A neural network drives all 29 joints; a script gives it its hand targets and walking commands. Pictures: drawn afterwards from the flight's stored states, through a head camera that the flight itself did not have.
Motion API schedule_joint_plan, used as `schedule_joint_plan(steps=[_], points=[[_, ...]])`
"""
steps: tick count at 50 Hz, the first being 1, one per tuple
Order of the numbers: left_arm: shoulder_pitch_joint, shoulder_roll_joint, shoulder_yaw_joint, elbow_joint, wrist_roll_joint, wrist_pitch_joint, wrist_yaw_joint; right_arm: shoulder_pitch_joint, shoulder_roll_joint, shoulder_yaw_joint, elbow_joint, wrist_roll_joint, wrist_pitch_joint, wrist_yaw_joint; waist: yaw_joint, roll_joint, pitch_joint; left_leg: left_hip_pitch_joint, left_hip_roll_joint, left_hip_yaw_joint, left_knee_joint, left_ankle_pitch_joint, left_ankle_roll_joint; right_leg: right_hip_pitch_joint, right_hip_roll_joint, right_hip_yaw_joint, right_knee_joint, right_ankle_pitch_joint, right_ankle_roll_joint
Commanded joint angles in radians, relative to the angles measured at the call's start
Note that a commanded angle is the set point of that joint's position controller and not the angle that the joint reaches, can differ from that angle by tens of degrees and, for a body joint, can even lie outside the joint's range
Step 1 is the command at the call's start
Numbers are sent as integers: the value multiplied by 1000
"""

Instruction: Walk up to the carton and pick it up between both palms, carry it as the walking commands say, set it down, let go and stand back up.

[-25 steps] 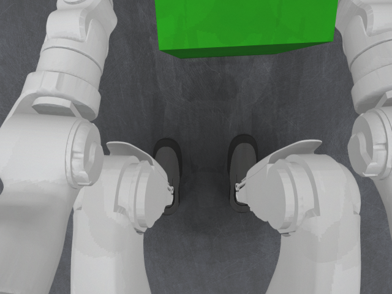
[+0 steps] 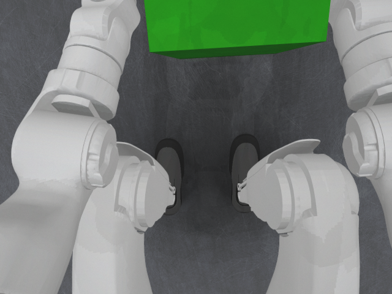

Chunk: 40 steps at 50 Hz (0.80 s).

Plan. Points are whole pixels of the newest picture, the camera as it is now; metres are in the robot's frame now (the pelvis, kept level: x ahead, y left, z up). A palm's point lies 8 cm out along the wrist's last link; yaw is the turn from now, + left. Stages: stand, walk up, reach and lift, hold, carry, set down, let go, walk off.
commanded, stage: reach and lift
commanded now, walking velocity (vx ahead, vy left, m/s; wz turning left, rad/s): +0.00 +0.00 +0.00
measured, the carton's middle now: out of the picture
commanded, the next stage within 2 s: none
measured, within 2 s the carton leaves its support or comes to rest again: leaves its support in 0.66 s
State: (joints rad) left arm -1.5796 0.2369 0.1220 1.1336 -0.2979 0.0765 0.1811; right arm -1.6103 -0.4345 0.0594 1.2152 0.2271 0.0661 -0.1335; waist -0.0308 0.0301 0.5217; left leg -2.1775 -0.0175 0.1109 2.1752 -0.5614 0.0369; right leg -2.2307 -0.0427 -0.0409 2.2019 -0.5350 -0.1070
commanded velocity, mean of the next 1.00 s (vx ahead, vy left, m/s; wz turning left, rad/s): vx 0.00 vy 0.00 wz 0.00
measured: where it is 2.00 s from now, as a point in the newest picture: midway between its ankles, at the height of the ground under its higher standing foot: (203, 186)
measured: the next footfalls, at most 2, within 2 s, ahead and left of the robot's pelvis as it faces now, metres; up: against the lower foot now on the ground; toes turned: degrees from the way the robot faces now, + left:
none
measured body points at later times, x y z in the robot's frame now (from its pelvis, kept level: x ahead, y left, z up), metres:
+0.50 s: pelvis +0.00 +0.00 -0.01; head +0.38 -0.04 +0.22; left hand +0.58 +0.09 -0.19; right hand +0.56 -0.22 -0.20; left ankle +0.13 +0.10 -0.34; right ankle +0.12 -0.09 -0.34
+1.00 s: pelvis -0.01 +0.01 +0.00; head +0.34 -0.03 +0.27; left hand +0.58 +0.08 -0.13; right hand +0.57 -0.22 -0.11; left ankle +0.13 +0.10 -0.34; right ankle +0.12 -0.09 -0.34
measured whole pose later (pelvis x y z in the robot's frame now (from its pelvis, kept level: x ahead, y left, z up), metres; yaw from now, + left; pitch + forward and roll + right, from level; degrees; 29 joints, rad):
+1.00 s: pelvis -0.01 +0.01 +0.00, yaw -2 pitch +24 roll +2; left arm -1.56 0.19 0.22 1.08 -0.10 0.22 0.20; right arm -1.59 -0.43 -0.05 1.10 0.18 0.30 -0.12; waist -0.03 0.02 0.52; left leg -2.07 -0.07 0.08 2.22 -0.57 0.03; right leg -2.10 -0.02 -0.04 2.22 -0.54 -0.07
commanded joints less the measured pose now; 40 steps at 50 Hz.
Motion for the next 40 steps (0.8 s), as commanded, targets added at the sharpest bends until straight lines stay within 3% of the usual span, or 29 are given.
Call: schedule_joint_plan(steps=[1, 2, 6, 8, 11, 12, 14, 16, 17, 18, 19, 20, 21, 22, 24, 25, 26, 27, 29, 30, 31, 32, 33, 35, 36, 37, 38, 39, 40], points=[[-484, -634, -176, -137, 72, 6, -190, -512, 769, 148, -152, 71, 12, 228, 22, -104, -1276, 407, -104, -89, -55, 211, -6, 794, 100, 147, -154, 368, 72], [-490, -718, -167, -116, 77, 20, -218, -542, 814, 151, -173, 45, 13, 252, 7, -137, -1262, 366, -114, -96, -50, 203, -1, 804, 101, 147, -151, 379, 69], [-426, -865, -170, -143, 96, 55, -289, -509, 924, 140, -199, 22, 46, 316, -6, -123, -1197, 327, -123, -97, -42, 191, 5, 726, 105, 117, -120, 352, 60], [-445, -884, -143, -161, 96, 67, -310, -499, 995, 135, -189, 27, 65, 335, 16, -157, -1205, 305, -125, -92, -41, 164, 11, 765, 97, 130, -133, 324, 64], [-373, -949, -130, -139, 109, 83, -330, -519, 1017, 147, -259, 42, 59, 358, 35, -115, -1182, 310, -131, -86, -35, 197, 14, 717, 102, 128, -126, 345, 58], [-410, -958, -151, -191, 89, 83, -330, -558, 994, 152, -292, 61, 57, 360, 17, -103, -1258, 333, -128, -86, -21, 203, 12, 748, 102, 122, -113, 348, 58], [-390, -950, -102, -164, 116, 87, -326, -551, 982, 115, -271, 48, 59, 367, 30, -109, -1195, 327, -130, -98, -36, 182, 17, 671, 101, 103, -108, 290, 56], [-425, -970, -149, -212, 82, 84, -321, -563, 973, 153, -297, 72, 55, 365, -7, -88, -1320, 388, -125, -99, -22, 228, 5, 744, 103, 102, -95, 360, 57], [-391, -966, -119, -172, 104, 92, -321, -551, 986, 129, -270, 72, 60, 368, 13, -89, -1250, 355, -128, -102, -31, 229, 10, 709, 103, 109, -96, 354, 55], [-398, -992, -143, -201, 74, 90, -321, -580, 965, 141, -341, 65, 52, 363, -11, -102, -1344, 401, -132, -99, -20, 245, 8, 749, 101, 95, -95, 360, 53], [-444, -998, -179, -283, 56, 84, -312, -607, 1000, 178, -408, 104, 50, 362, 3, -90, -1466, 488, -135, -96, -22, 305, 4, 812, 106, 89, -98, 406, 60], [-501, -987, -197, -321, 45, 83, -305, -635, 979, 169, -409, 114, 50, 354, -15, -70, -1521, 504, -139, -91, -20, 311, -2, 846, 109, 85, -88, 429, 60], [-473, -976, -192, -307, 56, 89, -296, -626, 976, 180, -410, 115, 51, 349, 6, -63, -1515, 526, -134, -91, -27, 342, -3, 821, 114, 86, -90, 444, 63], [-539, -986, -220, -366, 22, 85, -291, -659, 955, 196, -455, 122, 49, 337, -18, -71, -1647, 564, -141, -91, -9, 354, -10, 924, 108, 98, -90, 482, 59], [-501, -1003, -228, -357, 13, 95, -276, -708, 954, 210, -533, 153, 45, 324, -24, -61, -1738, 641, -140, -88, -12, 389, -6, 961, 109, 87, -88, 499, 62], [-531, -989, -214, -370, 13, 92, -270, -743, 968, 205, -560, 145, 49, 312, -26, -109, -1751, 592, -148, -82, -18, 381, 0, 992, 116, 87, -100, 516, 70], [-513, -987, -195, -347, 16, 97, -265, -734, 938, 181, -541, 132, 52, 306, -57, -107, -1760, 592, -146, -79, -13, 361, -2, 1001, 109, 81, -99, 506, 70], [-555, -1005, -246, -441, -15, 99, -261, -753, 979, 226, -653, 157, 53, 293, -39, -112, -1937, 656, -154, -75, -18, 429, -4, 1135, 114, 89, -101, 597, 72], [-584, -969, -221, -442, 1, 104, -245, -744, 970, 191, -601, 140, 75, 280, -38, -130, -1961, 639, -158, -73, -32, 406, -6, 1136, 114, 88, -104, 587, 79], [-599, -967, -261, -525, -21, 106, -235, -759, 977, 226, -712, 170, 79, 273, -42, -129, -2102, 680, -156, -67, -22, 455, -6, 1231, 114, 97, -107, 663, 84], [-539, -980, -226, -429, 5, 119, -232, -778, 919, 180, -680, 136, 80, 267, -59, -119, -2020, 644, -159, -74, -30, 402, -4, 1160, 109, 87, -103, 589, 79], [-566, -989, -206, -465, 10, 122, -229, -792, 946, 188, -709, 134, 85, 260, -39, -142, -2058, 663, -163, -67, -39, 401, -9, 1178, 111, 85, -121, 577, 83], [-576, -988, -211, -501, 9, 119, -222, -817, 926, 170, -754, 129, 81, 256, -54, -134, -2093, 671, -167, -76, -45, 407, -7, 1184, 115, 72, -114, 582, 84], [-623, -973, -201, -492, 22, 119, -211, -828, 953, 175, -714, 130, 91, 249, -33, -136, -2058, 677, -162, -71, -55, 372, -6, 1153, 115, 82, -139, 525, 87], [-598, -1020, -203, -474, 15, 129, -209, -856, 940, 181, -773, 123, 91, 247, -51, -145, -2136, 697, -168, -77, -65, 393, -11, 1200, 120, 72, -145, 561, 87], [-593, -992, -169, -453, 45, 131, -205, -860, 963, 174, -743, 123, 103, 245, -24, -144, -2060, 664, -166, -71, -66, 355, -1, 1168, 116, 88, -158, 513, 89], [-579, -992, -141, -375, 62, 139, -207, -850, 933, 134, -649, 98, 104, 245, -33, -137, -1948, 626, -163, -78, -87, 282, -5, 1098, 110, 80, -171, 420, 83], [-583, -1004, -123, -377, 67, 144, -210, -892, 919, 122, -704, 78, 100, 249, -27, -160, -1940, 604, -162, -81, -101, 263, 2, 1094, 114, 67, -188, 410, 82], [-590, -986, -61, -324, 103, 141, -214, -859, 952, 89, -582, 66, 111, 257, 0, -160, -1794, 531, -156, -74, -107, 178, 9, 998, 116, 67, -203, 304, 83]])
